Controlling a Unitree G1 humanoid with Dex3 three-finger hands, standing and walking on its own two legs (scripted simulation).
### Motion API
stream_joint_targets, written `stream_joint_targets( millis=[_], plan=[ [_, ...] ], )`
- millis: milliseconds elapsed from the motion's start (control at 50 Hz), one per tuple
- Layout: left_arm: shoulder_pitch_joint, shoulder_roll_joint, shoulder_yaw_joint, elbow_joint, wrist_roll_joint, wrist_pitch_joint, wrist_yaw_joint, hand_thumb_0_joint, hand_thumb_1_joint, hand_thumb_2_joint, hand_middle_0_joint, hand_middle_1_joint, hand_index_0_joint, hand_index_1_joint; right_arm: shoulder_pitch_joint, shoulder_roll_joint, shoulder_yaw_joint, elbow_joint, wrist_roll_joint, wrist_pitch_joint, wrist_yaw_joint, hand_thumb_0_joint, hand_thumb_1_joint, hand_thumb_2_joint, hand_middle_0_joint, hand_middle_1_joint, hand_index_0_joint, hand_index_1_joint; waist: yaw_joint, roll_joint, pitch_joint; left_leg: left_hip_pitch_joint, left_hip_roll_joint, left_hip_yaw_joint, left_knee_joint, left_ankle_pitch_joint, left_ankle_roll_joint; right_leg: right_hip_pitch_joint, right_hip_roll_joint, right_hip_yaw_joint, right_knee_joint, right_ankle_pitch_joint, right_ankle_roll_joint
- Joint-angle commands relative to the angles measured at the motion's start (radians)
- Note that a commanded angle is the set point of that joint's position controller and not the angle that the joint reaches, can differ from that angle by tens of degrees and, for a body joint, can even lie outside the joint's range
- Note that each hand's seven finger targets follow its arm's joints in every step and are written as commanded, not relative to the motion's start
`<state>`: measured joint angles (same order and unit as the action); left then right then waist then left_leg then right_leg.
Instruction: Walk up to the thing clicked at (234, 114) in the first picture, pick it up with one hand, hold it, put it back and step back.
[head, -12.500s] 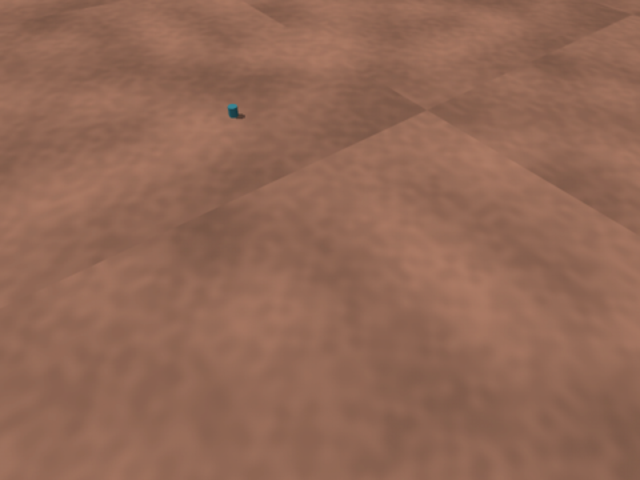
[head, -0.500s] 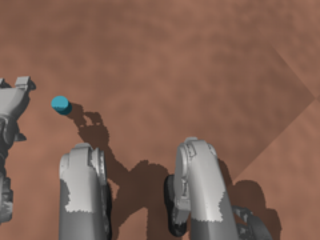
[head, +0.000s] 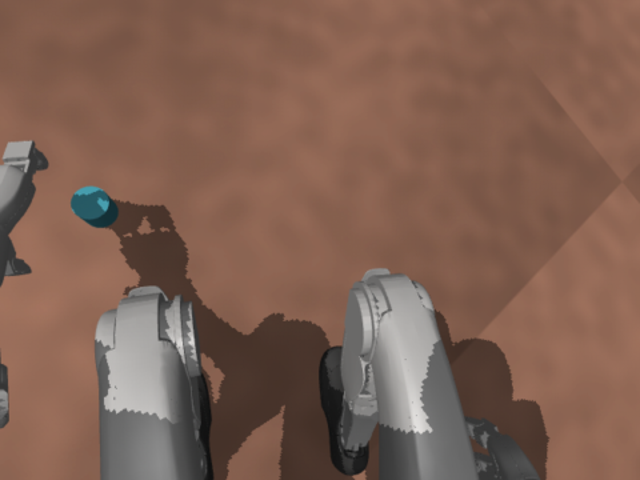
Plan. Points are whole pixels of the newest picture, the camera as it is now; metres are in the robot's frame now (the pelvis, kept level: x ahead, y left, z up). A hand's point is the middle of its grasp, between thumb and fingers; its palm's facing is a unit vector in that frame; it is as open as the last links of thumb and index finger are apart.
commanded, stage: rise first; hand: left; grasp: from above
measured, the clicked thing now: (95, 207) +0.47 +0.29 -0.30
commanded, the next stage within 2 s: approach in 1.82 s
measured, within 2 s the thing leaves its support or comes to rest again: neither
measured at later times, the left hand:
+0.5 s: hand (18, 216) +0.42 +0.34 -0.18, palm faces -0.44 -0.09 -0.90, open 14.1 cm
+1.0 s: hand (21, 203) +0.44 +0.34 -0.18, palm faces -0.44 -0.08 -0.89, open 14.1 cm
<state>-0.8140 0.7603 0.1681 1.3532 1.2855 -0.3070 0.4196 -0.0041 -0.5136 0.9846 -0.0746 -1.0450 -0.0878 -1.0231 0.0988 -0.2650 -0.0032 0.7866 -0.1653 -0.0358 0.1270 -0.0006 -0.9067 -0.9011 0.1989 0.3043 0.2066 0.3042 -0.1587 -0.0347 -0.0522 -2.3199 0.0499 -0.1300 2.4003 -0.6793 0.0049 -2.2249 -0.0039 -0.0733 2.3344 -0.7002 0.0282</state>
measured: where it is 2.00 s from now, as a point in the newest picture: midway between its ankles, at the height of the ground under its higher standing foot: (271, 442)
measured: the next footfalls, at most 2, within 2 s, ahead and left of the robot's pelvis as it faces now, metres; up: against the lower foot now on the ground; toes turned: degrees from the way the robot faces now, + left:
none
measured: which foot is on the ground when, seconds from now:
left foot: down 0.00-1.00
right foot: down 0.00-1.00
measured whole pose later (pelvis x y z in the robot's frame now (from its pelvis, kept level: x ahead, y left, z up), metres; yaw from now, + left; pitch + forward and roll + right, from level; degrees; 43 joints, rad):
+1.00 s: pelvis +0.00 +0.00 -0.01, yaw -1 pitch +33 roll -9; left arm -0.90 0.84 0.17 1.44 1.29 -0.28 0.41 0.00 -0.53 1.02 -0.12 -1.00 -0.10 -1.01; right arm 0.12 -0.27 0.06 0.77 -0.17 -0.05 0.15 0.00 -0.91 -0.90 0.20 0.30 0.21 0.30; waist -0.22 -0.04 -0.01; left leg -2.35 0.04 -0.15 2.44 -0.68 0.01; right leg -2.24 0.00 -0.09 2.36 -0.70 0.04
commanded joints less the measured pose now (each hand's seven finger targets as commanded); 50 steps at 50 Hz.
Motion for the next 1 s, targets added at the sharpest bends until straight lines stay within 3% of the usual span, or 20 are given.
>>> stream_joint_targets(
  millis=[0,120,260,300,360,440,500,620,760,820,860,980],
  plan=[
    [-0.261,0.272,0.042,-0.145,-0.024,0.015,0.049,0.0,-0.522,0.98,-0.054,-1.052,-0.074,-1.031,0.18,-0.244,-0.08,-0.022,0.007,-0.008,-0.01,0.0,-0.9,-0.902,0.2,0.3,0.2,0.3,0.004,0.295,-0.671,0.589,-0.029,0.071,-0.255,0.164,0.02,0.232,0.033,-0.078,-0.223,0.199,-0.057],
    [-0.255,0.287,0.055,-0.132,-0.031,0.03,0.052,0.0,-0.531,0.984,-0.059,-1.045,-0.074,-1.029,0.191,-0.245,-0.075,-0.019,0.007,-0.013,-0.009,0.0,-0.901,-0.902,0.2,0.3,0.2,0.3,0.002,0.284,-0.676,0.572,-0.031,0.083,-0.229,0.193,0.026,0.262,0.033,-0.071,-0.226,0.231,-0.053],
    [-0.285,0.286,0.038,-0.104,-0.031,0.03,0.039,0.0,-0.54,0.996,-0.061,-1.039,-0.07,-1.03,0.191,-0.247,-0.063,-0.022,0.009,-0.014,-0.003,0.0,-0.902,-0.903,0.2,0.3,0.2,0.3,-0.017,0.273,-0.654,0.539,-0.033,0.073,-0.225,0.163,0.027,0.253,0.035,-0.078,-0.221,0.208,-0.055],
    [-0.267,0.296,0.051,-0.095,-0.03,0.029,0.037,0.0,-0.602,1.08,-0.097,-0.991,-0.054,-1.036,0.197,-0.249,-0.058,-0.022,0.005,-0.014,-0.001,0.0,-0.905,-0.902,0.2,0.3,0.2,0.3,-0.011,0.261,-0.661,0.537,-0.036,0.077,-0.218,0.178,0.029,0.272,0.036,-0.077,-0.223,0.219,-0.053],
    [-0.272,0.291,0.052,-0.103,-0.033,0.022,0.043,0.0,-0.552,1.021,-0.072,-1.018,-0.065,-1.026,0.199,-0.249,-0.054,-0.019,0.0,-0.014,0.0,0.0,-0.9,-0.901,0.2,0.3,0.2,0.3,-0.014,0.29,-0.668,0.559,-0.034,0.074,-0.218,0.193,0.025,0.269,0.034,-0.08,-0.206,0.227,-0.05],
    [-0.306,0.314,0.041,-0.072,-0.015,0.015,0.041,0.0,-0.557,1.028,-0.086,-1.016,-0.071,-1.032,0.198,-0.248,-0.045,-0.022,-0.001,-0.011,0.0,0.0,-0.903,-0.903,0.2,0.3,0.2,0.3,-0.029,0.27,-0.637,0.504,-0.037,0.082,-0.202,0.163,0.029,0.272,0.04,-0.075,-0.225,0.216,-0.055],
    [-0.316,0.324,0.054,-0.065,-0.024,0.014,0.044,0.0,-0.555,1.024,-0.08,-1.017,-0.068,-1.029,0.199,-0.255,-0.042,-0.02,-0.002,-0.014,-0.001,0.0,-0.902,-0.902,0.2,0.3,0.2,0.3,-0.028,0.27,-0.638,0.508,-0.035,0.081,-0.197,0.163,0.029,0.266,0.039,-0.075,-0.222,0.213,-0.053],
    [-0.343,0.34,0.041,-0.054,-0.011,0.018,0.041,0.0,-0.548,1.017,-0.089,-1.011,-0.076,-1.023,0.198,-0.256,-0.033,-0.023,-0.006,-0.015,-0.001,0.0,-0.901,-0.902,0.2,0.3,0.2,0.3,-0.04,0.284,-0.628,0.49,-0.036,0.075,-0.202,0.124,0.028,0.25,0.042,-0.083,-0.222,0.176,-0.057],
    [-0.338,0.342,0.042,-0.054,-0.01,0.035,0.039,0.0,-0.561,1.031,-0.094,-0.998,-0.073,-1.019,0.211,-0.264,-0.027,-0.02,-0.005,-0.018,0.001,0.0,-0.902,-0.902,0.2,0.3,0.2,0.3,-0.041,0.335,-0.629,0.548,-0.034,0.065,-0.21,0.173,0.022,0.232,0.037,-0.093,-0.193,0.218,-0.054],
    [-0.358,0.325,0.025,-0.038,-0.015,0.036,0.03,0.0,-0.553,1.023,-0.096,-0.995,-0.078,-1.013,0.217,-0.268,-0.027,-0.018,0.001,-0.019,0.003,0.0,-0.902,-0.902,0.2,0.3,0.2,0.3,-0.058,0.33,-0.603,0.545,-0.032,0.053,-0.219,0.168,0.019,0.213,0.034,-0.099,-0.191,0.216,-0.053],
    [-0.35,0.356,0.043,-0.04,-0.013,0.038,0.027,0.0,-0.554,1.026,-0.111,-0.982,-0.086,-1.009,0.218,-0.271,-0.02,-0.023,-0.003,-0.018,0.005,0.0,-0.904,-0.903,0.2,0.3,0.2,0.3,-0.054,0.337,-0.617,0.548,-0.034,0.058,-0.212,0.179,0.02,0.23,0.035,-0.097,-0.193,0.226,-0.053],
    [-0.328,0.349,0.038,-0.052,-0.019,0.031,0.017,0.0,-0.539,1.009,-0.119,-0.977,-0.097,-1.0,0.222,-0.266,-0.016,-0.028,-0.007,-0.017,0.011,0.0,-0.903,-0.902,0.2,0.3,0.2,0.3,-0.052,0.339,-0.635,0.539,-0.034,0.067,-0.201,0.191,0.022,0.266,0.039,-0.094,-0.199,0.243,-0.051]
  ],
)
